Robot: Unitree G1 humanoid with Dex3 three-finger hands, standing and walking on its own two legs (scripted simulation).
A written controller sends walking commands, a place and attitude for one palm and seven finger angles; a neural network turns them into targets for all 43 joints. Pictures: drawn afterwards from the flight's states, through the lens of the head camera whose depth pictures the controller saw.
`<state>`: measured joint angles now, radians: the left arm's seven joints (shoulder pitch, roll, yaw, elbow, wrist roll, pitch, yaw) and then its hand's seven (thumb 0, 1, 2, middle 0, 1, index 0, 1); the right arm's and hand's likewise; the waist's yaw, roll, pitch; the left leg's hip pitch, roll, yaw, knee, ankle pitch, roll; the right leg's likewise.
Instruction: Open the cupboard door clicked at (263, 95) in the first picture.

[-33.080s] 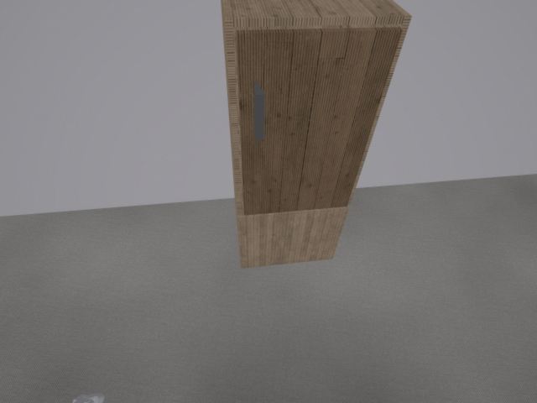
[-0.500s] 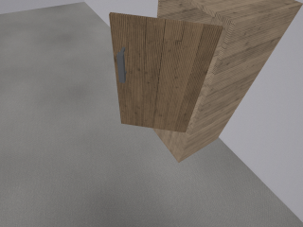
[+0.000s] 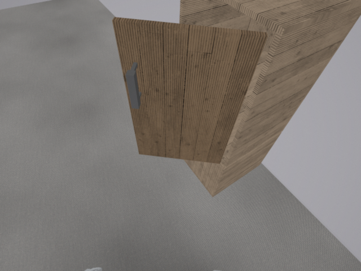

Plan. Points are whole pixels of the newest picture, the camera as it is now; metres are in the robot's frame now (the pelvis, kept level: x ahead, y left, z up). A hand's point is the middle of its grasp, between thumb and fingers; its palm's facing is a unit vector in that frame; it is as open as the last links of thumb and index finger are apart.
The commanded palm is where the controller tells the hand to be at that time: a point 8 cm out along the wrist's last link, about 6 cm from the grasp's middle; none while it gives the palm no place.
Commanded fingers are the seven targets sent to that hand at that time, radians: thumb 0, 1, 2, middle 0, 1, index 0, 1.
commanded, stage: come to a stop and stand still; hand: left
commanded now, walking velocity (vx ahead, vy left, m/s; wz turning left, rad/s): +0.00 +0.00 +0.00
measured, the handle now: (135, 86) +0.58 +0.16 +0.05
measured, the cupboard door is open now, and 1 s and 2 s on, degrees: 50 50 50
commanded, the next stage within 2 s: look again from close up in 0.54 s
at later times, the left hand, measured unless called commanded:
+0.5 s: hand out of the picture -0.02 +0.14 -0.17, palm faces +0.03 -0.98 -0.19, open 7.3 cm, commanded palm none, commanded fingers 0.00 0.90 0.90 -0.20 -0.30 -0.20 -0.30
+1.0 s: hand out of the picture -0.01 +0.18 -0.17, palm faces +0.01 -0.97 -0.23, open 7.4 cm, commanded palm none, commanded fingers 0.00 0.90 0.90 -0.20 -0.30 -0.20 -0.30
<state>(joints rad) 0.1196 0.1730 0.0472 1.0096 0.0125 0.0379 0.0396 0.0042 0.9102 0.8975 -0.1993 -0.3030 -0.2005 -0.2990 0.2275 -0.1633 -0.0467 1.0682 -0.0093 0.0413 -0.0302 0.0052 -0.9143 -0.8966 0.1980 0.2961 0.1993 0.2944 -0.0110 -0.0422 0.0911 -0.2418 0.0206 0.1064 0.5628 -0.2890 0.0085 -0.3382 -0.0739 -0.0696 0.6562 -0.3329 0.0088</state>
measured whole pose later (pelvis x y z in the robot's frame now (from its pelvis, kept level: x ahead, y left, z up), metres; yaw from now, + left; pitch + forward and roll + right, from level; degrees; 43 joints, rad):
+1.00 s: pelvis -0.02 +0.00 +0.00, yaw +0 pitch -1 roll +0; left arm 0.28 0.15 0.00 1.07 0.02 -0.01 0.04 0.01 0.91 0.90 -0.20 -0.30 -0.20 -0.30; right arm 0.31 -0.14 0.01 1.09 -0.02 0.00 -0.02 0.02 -0.93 -0.90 0.20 0.30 0.20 0.29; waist -0.01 0.02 0.02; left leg -0.26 0.03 0.10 0.53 -0.27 0.01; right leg -0.20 -0.04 -0.02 0.55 -0.34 0.01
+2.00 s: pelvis -0.02 +0.00 +0.00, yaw -2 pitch -1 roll +0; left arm 0.23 0.19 0.01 0.96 0.02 -0.01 0.06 0.00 0.91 0.90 -0.20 -0.30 -0.20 -0.30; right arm 0.20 -0.18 -0.03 0.95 -0.01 0.00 -0.01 0.01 -0.91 -0.90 0.20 0.30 0.20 0.29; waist -0.02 0.00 0.05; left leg -0.28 0.04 0.09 0.62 -0.31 0.01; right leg -0.22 -0.02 -0.01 0.62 -0.38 0.01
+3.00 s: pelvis -0.02 -0.01 +0.01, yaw -2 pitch +0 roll +0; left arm 0.23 0.20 0.00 1.08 0.02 -0.01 0.03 0.00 0.91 0.90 -0.20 -0.30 -0.20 -0.30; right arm 0.18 -0.18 0.00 1.09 -0.01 -0.02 -0.02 0.00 -0.91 -0.90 0.20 0.30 0.20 0.29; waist 0.01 -0.02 0.02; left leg -0.22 0.03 0.08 0.46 -0.23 0.00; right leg -0.17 -0.02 -0.01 0.48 -0.30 0.01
